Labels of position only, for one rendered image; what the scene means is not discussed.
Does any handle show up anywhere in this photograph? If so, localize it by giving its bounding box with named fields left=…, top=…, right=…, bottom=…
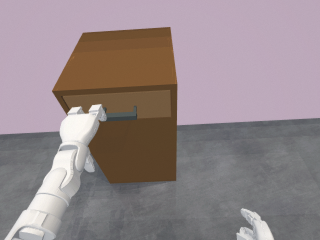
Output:
left=101, top=106, right=137, bottom=122

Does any robot left hand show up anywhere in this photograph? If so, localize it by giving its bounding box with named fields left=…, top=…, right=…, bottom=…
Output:
left=59, top=104, right=107, bottom=173

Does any drawer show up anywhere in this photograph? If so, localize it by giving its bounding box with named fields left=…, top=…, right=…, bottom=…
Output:
left=63, top=90, right=171, bottom=119

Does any cabinet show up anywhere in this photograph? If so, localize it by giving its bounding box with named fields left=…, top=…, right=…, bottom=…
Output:
left=52, top=27, right=178, bottom=184

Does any robot right hand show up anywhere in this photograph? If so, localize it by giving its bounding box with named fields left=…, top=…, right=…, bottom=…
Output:
left=236, top=208, right=274, bottom=240

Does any robot left forearm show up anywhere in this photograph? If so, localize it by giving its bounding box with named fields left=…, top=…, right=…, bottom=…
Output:
left=4, top=141, right=88, bottom=240

